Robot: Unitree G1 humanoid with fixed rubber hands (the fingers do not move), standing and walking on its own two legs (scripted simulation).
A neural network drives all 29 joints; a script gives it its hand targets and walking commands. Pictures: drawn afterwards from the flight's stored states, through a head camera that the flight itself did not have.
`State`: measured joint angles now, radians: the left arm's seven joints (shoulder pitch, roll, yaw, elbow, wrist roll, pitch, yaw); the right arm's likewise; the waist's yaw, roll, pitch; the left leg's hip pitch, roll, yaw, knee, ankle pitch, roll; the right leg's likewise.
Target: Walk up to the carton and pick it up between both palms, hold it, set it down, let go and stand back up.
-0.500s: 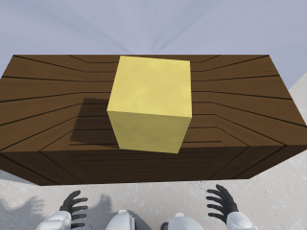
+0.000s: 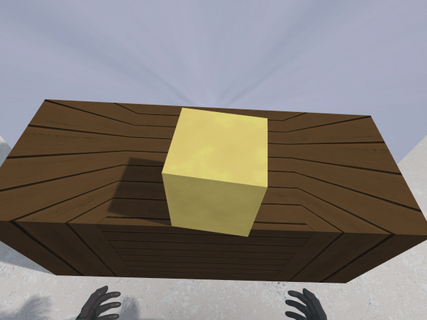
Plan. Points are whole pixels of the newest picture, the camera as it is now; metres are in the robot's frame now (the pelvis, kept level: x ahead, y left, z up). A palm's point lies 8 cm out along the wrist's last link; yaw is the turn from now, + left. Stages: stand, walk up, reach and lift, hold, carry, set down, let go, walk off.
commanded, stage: reach and lift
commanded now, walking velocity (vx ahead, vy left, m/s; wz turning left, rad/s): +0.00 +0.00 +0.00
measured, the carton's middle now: (216, 175) +0.48 +0.02 -0.08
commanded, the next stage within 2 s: none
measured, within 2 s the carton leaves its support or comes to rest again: neither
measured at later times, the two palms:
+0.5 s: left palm (98, 297) +0.19 +0.23 -0.08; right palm (324, 309) +0.17 -0.18 -0.06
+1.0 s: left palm (100, 267) +0.23 +0.23 -0.04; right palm (328, 283) +0.21 -0.19 -0.04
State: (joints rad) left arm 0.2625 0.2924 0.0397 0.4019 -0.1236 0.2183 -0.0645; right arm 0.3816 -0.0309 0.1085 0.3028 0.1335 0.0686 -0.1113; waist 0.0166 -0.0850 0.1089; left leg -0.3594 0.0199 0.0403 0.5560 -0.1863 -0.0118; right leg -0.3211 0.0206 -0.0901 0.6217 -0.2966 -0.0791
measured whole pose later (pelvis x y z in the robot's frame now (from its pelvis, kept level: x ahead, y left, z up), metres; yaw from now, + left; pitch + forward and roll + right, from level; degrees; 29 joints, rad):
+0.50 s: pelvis +0.04 +0.03 +0.01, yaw -2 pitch -2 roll +0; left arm 0.25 0.22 -0.10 0.64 -0.14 -0.22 0.06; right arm 0.26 -0.10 -0.01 0.68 0.13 -0.28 0.04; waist 0.02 -0.07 0.03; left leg -0.21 0.01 0.09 0.46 -0.21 0.02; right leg -0.16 0.02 -0.04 0.47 -0.27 -0.04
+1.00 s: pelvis +0.05 +0.03 +0.01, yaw -2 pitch -3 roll +0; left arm 0.17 0.22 -0.10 0.71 -0.16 -0.49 0.03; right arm 0.16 -0.13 0.01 0.81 0.21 -0.56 0.03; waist 0.01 -0.04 0.02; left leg -0.22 0.02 0.07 0.54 -0.27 0.01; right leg -0.16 0.02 -0.05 0.53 -0.33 -0.04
